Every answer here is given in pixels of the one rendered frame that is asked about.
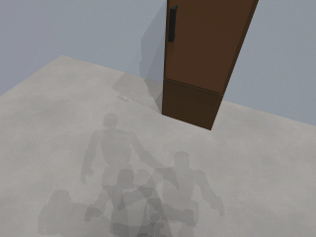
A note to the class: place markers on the handle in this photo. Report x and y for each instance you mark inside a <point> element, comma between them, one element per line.
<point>172,23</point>

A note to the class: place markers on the cupboard door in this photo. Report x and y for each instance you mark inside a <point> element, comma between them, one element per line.
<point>207,33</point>

